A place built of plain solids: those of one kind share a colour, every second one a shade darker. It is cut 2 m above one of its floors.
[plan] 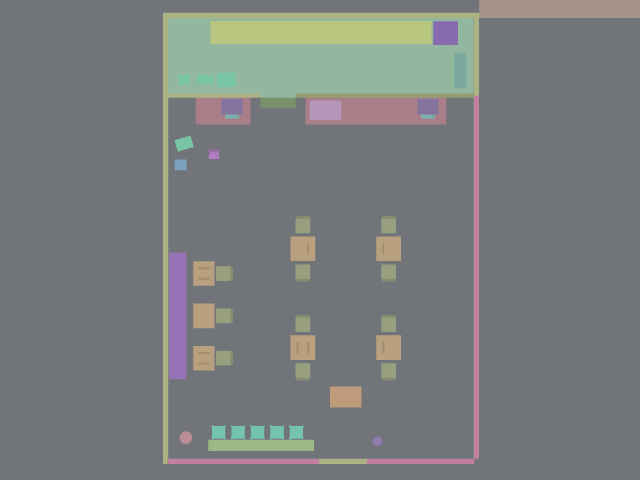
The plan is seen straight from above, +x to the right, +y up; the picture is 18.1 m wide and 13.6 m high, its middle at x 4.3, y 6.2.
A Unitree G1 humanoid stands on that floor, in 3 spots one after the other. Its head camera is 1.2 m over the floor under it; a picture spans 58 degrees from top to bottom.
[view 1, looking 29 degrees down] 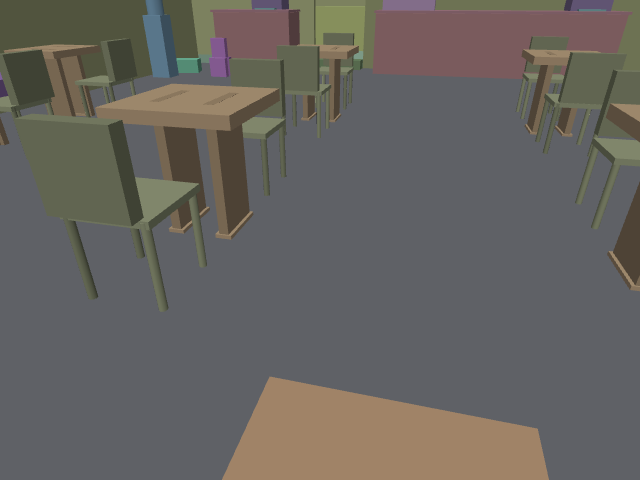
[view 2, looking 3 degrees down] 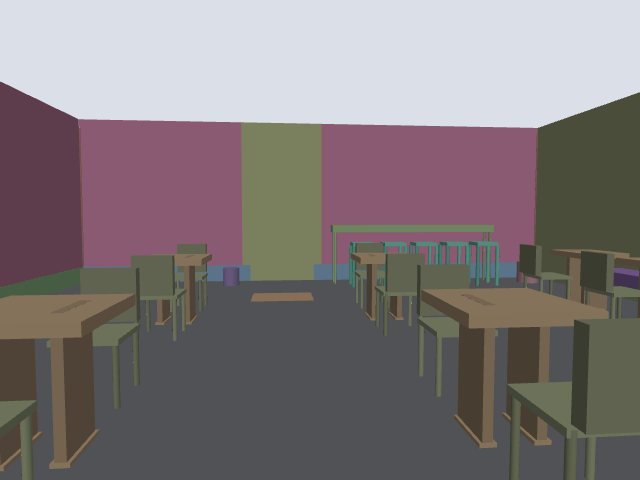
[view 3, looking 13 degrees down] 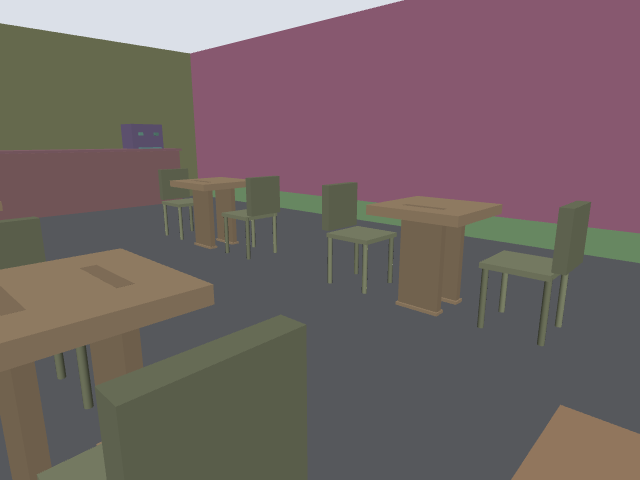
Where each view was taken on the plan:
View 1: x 5.03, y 1.00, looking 104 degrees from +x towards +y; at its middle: ground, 2.48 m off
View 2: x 5.03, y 8.23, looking -95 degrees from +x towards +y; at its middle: wall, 8.27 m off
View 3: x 3.43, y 1.65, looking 43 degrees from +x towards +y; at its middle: ground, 5.33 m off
